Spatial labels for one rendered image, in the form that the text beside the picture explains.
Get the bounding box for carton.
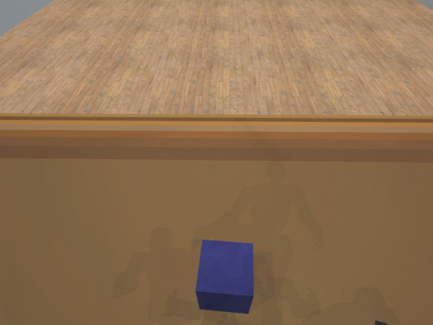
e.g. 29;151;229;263
196;240;254;314

